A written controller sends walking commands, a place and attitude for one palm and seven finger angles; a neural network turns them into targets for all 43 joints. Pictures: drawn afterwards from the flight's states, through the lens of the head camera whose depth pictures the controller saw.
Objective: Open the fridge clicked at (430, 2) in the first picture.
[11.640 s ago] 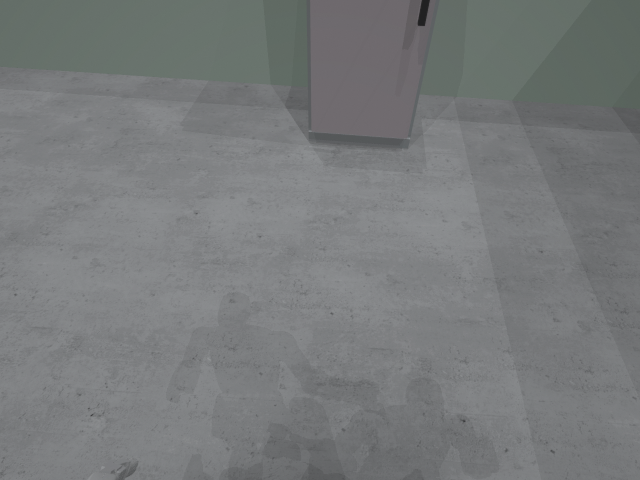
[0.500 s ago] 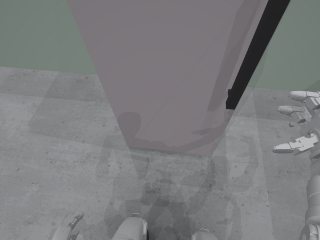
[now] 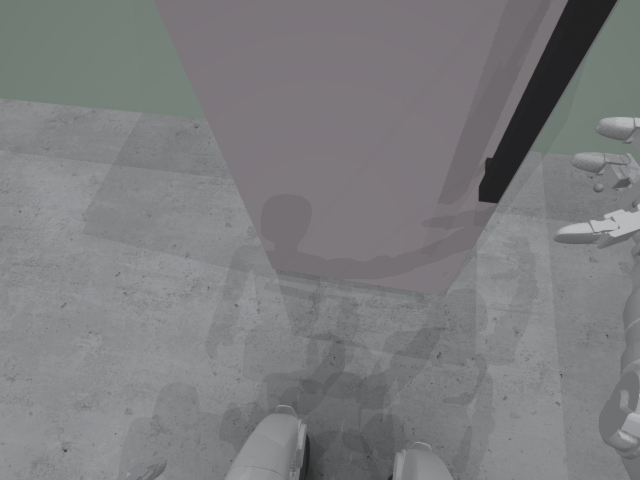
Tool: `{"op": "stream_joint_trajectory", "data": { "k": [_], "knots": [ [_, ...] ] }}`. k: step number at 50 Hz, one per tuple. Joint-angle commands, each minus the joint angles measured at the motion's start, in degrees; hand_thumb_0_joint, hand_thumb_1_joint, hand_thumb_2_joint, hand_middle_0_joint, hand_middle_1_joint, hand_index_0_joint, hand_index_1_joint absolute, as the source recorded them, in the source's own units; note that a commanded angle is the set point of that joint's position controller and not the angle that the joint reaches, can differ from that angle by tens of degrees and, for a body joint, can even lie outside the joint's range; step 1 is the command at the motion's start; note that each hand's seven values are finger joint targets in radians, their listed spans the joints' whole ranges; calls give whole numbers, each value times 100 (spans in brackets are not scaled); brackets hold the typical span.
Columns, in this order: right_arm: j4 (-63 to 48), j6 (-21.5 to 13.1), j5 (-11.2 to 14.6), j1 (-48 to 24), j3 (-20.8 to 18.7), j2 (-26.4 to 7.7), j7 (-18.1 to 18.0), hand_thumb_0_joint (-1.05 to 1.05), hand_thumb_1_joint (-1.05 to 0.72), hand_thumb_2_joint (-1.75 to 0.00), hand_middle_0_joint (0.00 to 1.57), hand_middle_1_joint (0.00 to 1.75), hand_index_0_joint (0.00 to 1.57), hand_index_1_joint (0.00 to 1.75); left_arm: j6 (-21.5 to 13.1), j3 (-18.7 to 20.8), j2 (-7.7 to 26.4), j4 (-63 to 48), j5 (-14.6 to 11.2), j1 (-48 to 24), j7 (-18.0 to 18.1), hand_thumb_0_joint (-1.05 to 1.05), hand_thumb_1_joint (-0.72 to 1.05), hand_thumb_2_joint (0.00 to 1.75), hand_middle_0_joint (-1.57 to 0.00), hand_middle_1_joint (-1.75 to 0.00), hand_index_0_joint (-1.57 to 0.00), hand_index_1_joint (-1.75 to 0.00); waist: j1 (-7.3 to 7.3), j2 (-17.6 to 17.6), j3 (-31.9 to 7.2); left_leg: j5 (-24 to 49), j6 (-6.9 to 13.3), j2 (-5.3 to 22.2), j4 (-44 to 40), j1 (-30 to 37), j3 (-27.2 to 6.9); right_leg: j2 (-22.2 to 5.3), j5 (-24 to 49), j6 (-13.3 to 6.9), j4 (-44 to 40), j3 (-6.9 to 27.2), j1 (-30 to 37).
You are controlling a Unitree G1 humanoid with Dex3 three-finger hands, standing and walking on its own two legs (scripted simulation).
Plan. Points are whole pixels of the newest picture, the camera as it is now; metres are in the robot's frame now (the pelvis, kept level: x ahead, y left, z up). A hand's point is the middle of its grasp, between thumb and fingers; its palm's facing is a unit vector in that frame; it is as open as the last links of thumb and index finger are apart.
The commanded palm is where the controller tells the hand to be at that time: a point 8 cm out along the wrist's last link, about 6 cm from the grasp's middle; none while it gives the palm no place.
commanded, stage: move the hooked fingers beside the handle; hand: right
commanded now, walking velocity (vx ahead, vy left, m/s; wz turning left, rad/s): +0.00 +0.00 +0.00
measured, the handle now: (544, 71) +0.56 -0.15 +0.16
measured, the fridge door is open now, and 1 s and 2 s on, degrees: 0 0 0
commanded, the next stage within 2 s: feel for the door with the fingertips in 1.00 s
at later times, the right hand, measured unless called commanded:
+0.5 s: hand (580, 167) +0.51 -0.23 +0.06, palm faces +0.03 +1.00 -0.01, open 14.0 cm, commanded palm +0.48 -0.27 +0.07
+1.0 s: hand (580, 173) +0.49 -0.22 +0.07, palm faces +0.03 +1.00 -0.01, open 14.0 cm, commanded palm +0.47 -0.27 +0.07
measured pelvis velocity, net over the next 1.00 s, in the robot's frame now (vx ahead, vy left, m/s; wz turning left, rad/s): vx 0.00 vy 0.00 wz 0.00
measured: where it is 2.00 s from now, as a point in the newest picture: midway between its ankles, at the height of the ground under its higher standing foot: outside the picture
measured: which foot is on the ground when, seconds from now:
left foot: down 0.00-1.00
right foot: down 0.00-1.00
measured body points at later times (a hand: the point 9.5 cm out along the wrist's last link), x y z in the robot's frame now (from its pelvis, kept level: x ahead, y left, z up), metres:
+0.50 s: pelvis +0.01 +0.00 +0.00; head +0.15 -0.02 +0.43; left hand +0.00 +0.26 -0.11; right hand +0.50 -0.28 +0.07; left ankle +0.05 +0.14 -0.67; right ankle -0.01 -0.12 -0.67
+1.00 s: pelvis +0.00 +0.00 +0.00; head +0.13 -0.02 +0.43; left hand +0.04 +0.27 -0.11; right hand +0.49 -0.28 +0.07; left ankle +0.05 +0.14 -0.67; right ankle -0.01 -0.12 -0.67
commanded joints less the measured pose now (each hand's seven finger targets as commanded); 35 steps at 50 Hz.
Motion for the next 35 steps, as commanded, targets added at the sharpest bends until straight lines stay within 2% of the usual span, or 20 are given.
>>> {"op": "stream_joint_trajectory", "data": {
  "k": [1,3,5,9,11,12,13,16,17,18,19,22,24,25,26,27,28,32,33,35],
  "knots": [
    [-1087,-328,28,-2498,-89,-1535,-51,0,50,-30,30,120,30,120,-67,422,1050,-362,9,859,43,0,90,90,-20,-30,-20,-30,64,-720,-2612,1391,235,-387,-401,1606,-70,264,2128,-71,-831,236,1138],
    [-835,-325,-7,-2616,-230,-1758,-110,0,50,-30,30,120,30,120,-29,402,1089,-348,19,926,54,0,90,90,-20,-30,-20,-30,124,-554,-2430,1314,247,-412,-395,1538,-59,259,2036,-90,-807,266,981],
    [-980,-373,-101,-2988,-163,-1807,-161,0,50,-30,30,120,30,120,-10,398,1080,-313,43,959,50,0,90,90,-20,-30,-20,-30,153,-899,-2661,1316,240,-388,-361,1451,-77,261,2112,-72,-774,288,1113],
    [-930,-424,-140,-3195,-119,-1710,-252,0,50,-30,30,120,30,120,41,412,1094,-253,95,1091,-2,0,90,90,-20,-30,-20,-30,227,-1060,-2926,1431,254,-421,-325,1205,-10,214,2598,-27,-693,377,1532],
    [-661,-354,-193,-2902,-203,-1781,-278,0,50,-30,30,120,30,120,101,407,1101,-275,97,1134,-19,0,90,90,-20,-30,-20,-30,157,-859,-2839,1449,249,-426,-328,1315,2,215,2566,-27,-707,366,1348],
    [-514,-286,-197,-2733,-141,-1657,-275,0,50,-30,30,120,30,120,124,390,1087,-308,95,1125,-37,0,90,90,-20,-30,-20,-30,163,-937,-2695,1436,249,-427,-356,1295,0,228,2502,-38,-730,315,1264],
    [-403,-255,-203,-2611,-266,-1788,-281,0,50,-30,30,120,30,120,164,386,1113,-334,104,1173,-39,0,90,90,-20,-30,-20,-30,145,-694,-2638,1496,262,-442,-342,1366,10,225,2518,-65,-721,317,1157],
    [-738,-273,-264,-2514,-326,-1930,-316,0,50,-30,30,120,30,120,250,398,1084,-461,100,1147,-57,0,90,90,-20,-30,-20,-30,49,-872,-2832,1648,245,-428,-335,1551,-28,233,2587,-59,-742,253,1180],
    [-960,-323,-229,-2618,-296,-1873,-333,0,50,-30,30,120,30,120,263,408,1078,-474,111,1152,-66,0,90,90,-20,-30,-20,-30,87,-772,-2928,1699,235,-440,-332,1597,-23,221,2634,-69,-739,263,1231],
    [-991,-370,-177,-2535,-362,-1871,-328,0,50,-30,30,120,30,120,265,418,1072,-509,107,1153,-70,0,90,90,-20,-30,-20,-30,59,-851,-2949,1759,260,-457,-318,1565,-29,218,2744,-68,-705,255,1285],
    [-1049,-402,-151,-2573,-498,-2050,-334,0,50,-30,30,120,30,120,283,418,1091,-487,109,1158,-73,0,90,90,-20,-30,-20,-30,39,-751,-3030,1785,243,-459,-318,1698,-46,212,2666,-66,-706,249,1222],
    [-1080,-431,-154,-2540,-370,-1893,-323,0,50,-30,30,120,30,120,303,425,1058,-489,88,1115,-67,0,90,90,-20,-30,-20,-30,75,-769,-2820,1717,226,-458,-383,1714,-63,233,2481,-82,-756,208,1160],
    [-1379,-494,-138,-2623,-394,-1920,-319,0,50,-30,30,120,30,120,301,440,1056,-468,96,1124,-66,0,90,90,-20,-30,-20,-30,26,-1115,-3112,1845,254,-462,-339,1668,-52,217,2821,-47,-732,241,1500],
    [-1350,-486,-137,-2441,-319,-1795,-305,0,50,-30,30,120,30,120,314,445,1041,-460,90,1125,-69,0,90,90,-20,-30,-20,-30,10,-1096,-3122,1846,259,-467,-337,1613,-21,205,2980,-25,-735,270,1620],
    [-1365,-472,-94,-2477,-187,-1590,-299,0,50,-30,30,120,30,120,309,450,1020,-432,91,1097,-75,0,90,90,-20,-30,-20,-30,74,-1109,-2992,1848,247,-472,-366,1515,0,185,3057,-14,-740,280,1699],
    [-1376,-458,-66,-2411,-121,-1466,-298,0,50,-30,30,120,30,120,311,470,1026,-412,87,1114,-80,0,90,90,-20,-30,-20,-30,89,-916,-2971,1833,233,-477,-399,1516,15,179,3065,-20,-746,292,1717],
    [-1376,-447,-13,-2376,-17,-1297,-278,0,50,-30,30,120,30,120,305,461,1010,-425,84,1109,-81,0,90,90,-20,-30,-20,-30,98,-1012,-2929,1910,258,-481,-397,1474,17,178,3225,-26,-730,292,1770],
    [-1087,-346,-43,-2208,-25,-1282,-335,0,50,-30,30,120,30,120,316,458,1011,-384,63,1046,-81,0,90,90,-20,-30,-20,-30,87,-678,-2556,1739,243,-461,-443,1558,27,218,2723,-42,-815,262,1391],
    [-1175,-381,-54,-2377,46,-1210,-351,0,50,-30,30,120,30,120,308,454,1002,-387,71,1033,-70,0,90,90,-20,-30,-20,-30,137,-721,-2542,1753,250,-460,-432,1507,17,220,2731,-58,-795,263,1429],
    [-1045,-410,-112,-2450,-21,-1349,-405,0,50,-30,30,120,30,120,297,441,998,-365,67,980,-62,0,90,90,-20,-30,-20,-30,125,-723,-2449,1602,242,-440,-433,1466,-11,241,2444,-57,-785,245,1281]
  ]
}}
